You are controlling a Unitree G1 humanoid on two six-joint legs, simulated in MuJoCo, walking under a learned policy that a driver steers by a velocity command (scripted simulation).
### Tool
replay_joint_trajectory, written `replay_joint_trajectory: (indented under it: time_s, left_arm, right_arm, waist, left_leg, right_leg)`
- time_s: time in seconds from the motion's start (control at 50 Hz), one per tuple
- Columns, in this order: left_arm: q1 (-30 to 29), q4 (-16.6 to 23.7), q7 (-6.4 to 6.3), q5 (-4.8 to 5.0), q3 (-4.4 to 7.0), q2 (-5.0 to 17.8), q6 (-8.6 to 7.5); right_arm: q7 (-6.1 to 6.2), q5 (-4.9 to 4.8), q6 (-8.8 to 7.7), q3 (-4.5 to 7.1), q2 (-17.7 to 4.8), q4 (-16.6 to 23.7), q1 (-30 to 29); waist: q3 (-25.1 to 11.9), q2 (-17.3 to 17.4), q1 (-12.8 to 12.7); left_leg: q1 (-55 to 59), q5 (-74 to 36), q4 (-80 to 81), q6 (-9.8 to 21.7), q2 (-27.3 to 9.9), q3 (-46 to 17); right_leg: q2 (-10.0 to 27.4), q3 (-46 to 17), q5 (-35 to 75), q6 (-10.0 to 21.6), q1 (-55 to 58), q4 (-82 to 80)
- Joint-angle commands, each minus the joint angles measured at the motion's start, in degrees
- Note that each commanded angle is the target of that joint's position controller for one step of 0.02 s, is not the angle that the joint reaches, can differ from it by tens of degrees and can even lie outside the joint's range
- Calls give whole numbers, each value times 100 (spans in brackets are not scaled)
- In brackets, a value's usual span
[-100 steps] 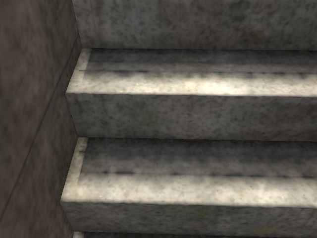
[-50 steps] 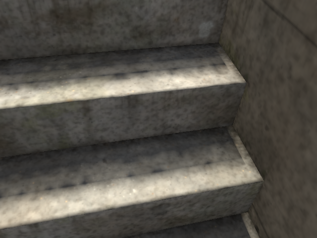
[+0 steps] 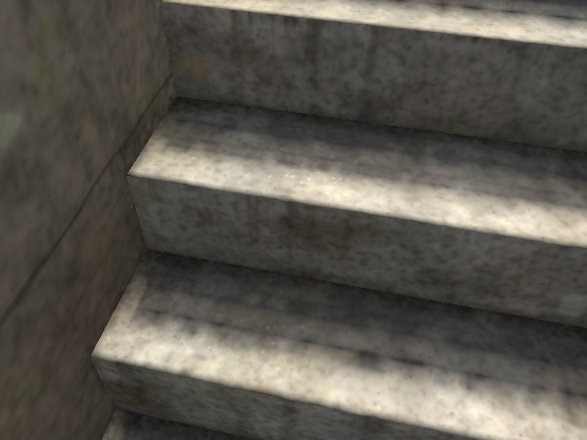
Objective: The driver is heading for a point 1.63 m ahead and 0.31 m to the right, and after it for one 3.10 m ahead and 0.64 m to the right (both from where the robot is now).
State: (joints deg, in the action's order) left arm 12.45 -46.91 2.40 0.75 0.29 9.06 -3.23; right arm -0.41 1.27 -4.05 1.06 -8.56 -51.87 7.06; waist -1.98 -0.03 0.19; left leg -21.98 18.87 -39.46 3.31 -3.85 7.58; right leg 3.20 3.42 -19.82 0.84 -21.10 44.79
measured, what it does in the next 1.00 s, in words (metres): climbs, turning right: right foot, then left foot 0.20 m higher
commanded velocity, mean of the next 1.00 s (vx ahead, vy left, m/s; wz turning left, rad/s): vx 0.43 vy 0.00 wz -0.31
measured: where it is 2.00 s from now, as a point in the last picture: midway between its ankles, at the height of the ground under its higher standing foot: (431, 174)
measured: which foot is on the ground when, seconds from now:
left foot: down 0.00-0.20, up 0.22-0.52, down 0.54-1.00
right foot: up 0.00-0.16, down 0.18-0.54, up 0.56-0.94, down 0.96-1.00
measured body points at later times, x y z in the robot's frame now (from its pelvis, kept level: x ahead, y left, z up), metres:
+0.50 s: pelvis +0.17 -0.08 +0.05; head +0.19 -0.09 +0.50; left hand +0.02 +0.10 -0.08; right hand +0.46 -0.27 +0.03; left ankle +0.29 -0.01 -0.51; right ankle +0.00 -0.16 -0.70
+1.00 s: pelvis +0.37 -0.18 +0.25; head +0.38 -0.20 +0.70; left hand +0.64 -0.09 +0.17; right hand +0.23 -0.36 +0.09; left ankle +0.30 -0.01 -0.48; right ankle +0.42 -0.33 -0.33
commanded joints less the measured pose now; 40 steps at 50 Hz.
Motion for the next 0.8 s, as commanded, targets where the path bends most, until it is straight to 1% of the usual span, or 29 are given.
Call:
replay_joint_trajectory:
  time_s: [0.02, 0.06, 0.1, 0.14, 0.18, 0.2, 0.22, 0.24, 0.26, 0.3, 0.34, 0.36, 0.38, 0.4, 0.42, 0.44, 0.46, 0.48, 0.5, 0.52, 0.54, 0.56, 0.58, 0.6, 0.64, 0.66, 0.68, 0.72, 0.8]
  left_arm:
    - [-65, 370, -94, -204, 148, 545, -54]
    - [214, 399, -79, -377, 172, 367, -77]
    - [442, 326, 83, -398, 169, 190, -18]
    - [829, 29, 300, -354, 236, 235, -122]
    - [1249, -192, 339, -257, 291, 244, -333]
    - [2392, -497, 208, -266, 415, 584, -388]
    - [3231, -712, 202, -311, 495, 1141, -310]
    - [3701, -983, 305, -471, 470, 1158, -260]
    - [3823, -1163, 397, -599, 294, 829, -178]
    - [4176, -1571, 439, -737, -21, 183, 21]
    - [3919, -2089, 401, -968, -282, -321, -4]
    - [3435, -2115, 367, -989, -312, -370, -77]
    - [2354, -1890, 376, -1005, -263, -197, -170]
    - [1504, -1592, 515, -814, -173, 236, -187]
    - [1444, -1394, 689, -394, 58, 1030, -111]
    - [1297, -1269, 805, -149, 57, 1281, -214]
    - [1375, -1175, 891, -97, 92, 1452, -344]
    - [1617, -1169, 868, 98, 210, 1681, -412]
    - [2030, -1155, -292, 381, 338, 1020, -579]
    - [2806, -1249, -646, 374, 331, 781, -778]
    - [2753, -1143, -685, 272, 382, 822, -857]
    - [1338, -688, -704, 42, 428, 592, -794]
    - [2603, -1742, 617, -482, 507, 482, -175]
    - [2143, -1194, 918, -282, 460, 449, -45]
    - [1542, -968, 672, -316, 90, -404, 145]
    - [1265, -638, 602, -579, -57, -393, 209]
    - [1130, -534, 520, -541, -52, -309, 277]
    - [739, -352, 429, -280, -74, -289, 369]
    - [-623, 542, 227, -118, -349, -375, 386]
  right_arm:
    - [416, 16, -228, 329, -1384, 454, -434]
    - [513, -4, -266, 326, -1222, 591, -620]
    - [517, -61, -212, 339, -1183, 760, -927]
    - [316, -79, -29, 375, -1192, 735, -846]
    - [73, 176, 153, 345, -1043, 565, -478]
    - [-68, 249, 221, 259, -711, 487, -375]
    - [-213, 279, 229, 187, -432, 785, -907]
    - [-380, 266, 114, 11, -19, 943, -999]
    - [-350, 218, 7, -53, 66, 935, -1421]
    - [-287, 166, -198, 24, -497, 1221, -1941]
    - [-137, 58, -118, -286, -247, 1801, -2584]
    - [-79, 55, 26, -416, -126, 2104, -2510]
    - [33, -129, 137, -481, -177, 2351, -2483]
    - [162, -137, 298, -433, -523, 2484, -3018]
    - [28, -5, 605, -471, -754, 2820, -3897]
    - [-224, -68, 681, -530, -283, 2502, -3445]
    - [-263, -126, 704, -500, -421, 1888, -2183]
    - [-290, 70, 745, -454, -698, 1463, -1535]
    - [61, 47, 435, -362, 214, 1153, -158]
    - [199, -129, 81, -284, -147, 1081, -288]
    - [292, -169, 79, -151, -313, 939, 336]
    - [292, -92, 219, 45, -666, 411, 706]
    - [-84, 260, 506, 61, -1432, 374, 1505]
    - [-308, 22, 490, 232, -1521, 376, 675]
    - [-530, -113, 346, -79, -21, 47, -245]
    - [-521, 39, 140, -76, -35, -277, -62]
    - [-487, -20, -24, -106, 258, -356, -380]
    - [-379, 157, -217, -55, 270, -542, -108]
    - [-311, 607, -195, 52, -179, -1311, 1319]
  waist:
    - [-282, 906, 23]
    - [-333, 741, -102]
    - [-137, 433, -286]
    - [-108, 435, -324]
    - [-130, 165, -261]
    - [-477, -752, -615]
    - [-261, -1691, -876]
    - [-137, -2204, -1085]
    - [230, -1824, -1272]
    - [156, -1065, -1076]
    - [189, -448, -733]
    - [55, -273, -417]
    - [1, -18, 32]
    - [-190, -25, 151]
    - [-310, -451, 391]
    - [-422, -1086, 765]
    - [-827, -1032, 968]
    - [-993, -1129, 910]
    - [-1682, -11, 911]
    - [-2543, 185, 517]
    - [-3116, 247, 859]
    - [-2084, 1341, 1189]
    - [-1124, 1320, 1111]
    - [-177, 785, 578]
    - [-5, -551, -176]
    - [-442, -618, -450]
    - [-382, -460, -696]
    - [28, 28, -674]
    - [237, 331, -310]
  left_leg:
    - [994, 1811, 2707, 1610, -2073, -3011]
    - [805, 1127, 2880, 1491, -2101, -2306]
    - [698, 771, 2915, 1119, -1656, -1251]
    - [1101, 700, 2322, 1097, -1266, -710]
    - [642, -404, 1432, 1036, -1051, -164]
    - [-349, -768, -395, 602, -584, 238]
    - [-2445, 267, -2467, 331, 274, 375]
    - [-4532, 867, -4728, 537, 372, -537]
    - [-5752, 728, -7520, 939, 518, -1061]
    - [-7599, 1314, -10123, 1326, 470, -803]
    - [-7938, 1748, -9630, 1603, 69, -1078]
    - [-7583, 2089, -9200, 1600, 20, -1123]
    - [-6494, 1838, -7589, 1541, -199, -1063]
    - [-4831, 1098, -5875, 1375, -333, -582]
    - [-2013, 1601, -5054, 919, 90, -44]
    - [-880, 1052, -5771, 407, 574, 525]
    - [-1178, -632, -5385, 453, 706, 454]
    - [-1902, -251, -3988, 369, 969, 721]
    - [-436, 1411, -3391, 569, 1132, 646]
    - [1524, 1874, -2954, 830, 677, -740]
    - [1967, 2189, -1762, 964, 263, -1840]
    - [1465, 1235, -261, 1578, -530, -3352]
    - [-64, 1578, 1784, 1981, -1231, -6059]
    - [-417, 1685, 1297, 1832, -1227, -5397]
    - [-691, 542, 1390, 1530, -1053, -3565]
    - [-329, 29, 1480, 1400, -1218, -3171]
    - [-620, 121, 1733, 1216, -1097, -2746]
    - [-881, 184, 2010, 925, -792, -1673]
    - [98, 516, 2560, 669, -857, -1313]
  right_leg:
    - [98, -481, 241, 383, -1342, 1188]
    - [162, -411, -406, 441, -1114, 1820]
    - [216, -226, -936, 421, -328, 317]
    - [-192, 329, 211, 501, 359, -1477]
    - [-217, -63, 1266, 751, 1322, -2088]
    - [643, -1822, 1635, 1440, 2279, -2530]
    - [1406, -3589, 3144, 2161, 3320, -2738]
    - [1690, -4593, 950, 2314, 3895, -3024]
    - [1411, -4212, 659, 2115, 3562, -2743]
    - [1450, -3472, 2595, 2071, 3902, -2229]
    - [1165, -2814, 2163, 1539, 2821, -2162]
    - [1128, -2627, 1805, 1452, 1968, -2545]
    - [885, -1996, 1309, 1145, 719, -3146]
    - [563, -1674, 930, 1170, -989, -3987]
    - [547, -1877, 2241, 1664, -3296, -5360]
    - [740, -1760, 5979, 2026, -3561, -4902]
    - [919, -1396, 9343, 1801, -1934, -4048]
    - [844, -1165, 11041, 1695, 23, -3293]
    - [955, -920, 12478, 1206, 1422, -1677]
    - [784, -1341, 12721, 628, 87, -140]
    - [429, -1372, 10266, 596, -75, 1075]
    - [-579, -1093, 4634, 489, -1421, 3728]
    - [-1152, -2355, 3135, 706, -2971, 7504]
    - [-1013, -2590, 2802, 975, -4604, 8925]
    - [-748, -2373, 2291, 1268, -5137, 7953]
    - [-359, -1767, 2541, 1271, -5084, 7872]
    - [-260, -1555, 2090, 1216, -4938, 8016]
    - [-209, -1198, 1078, 1143, -5067, 8023]
    - [98, -1024, 175, 1608, -6575, 7825]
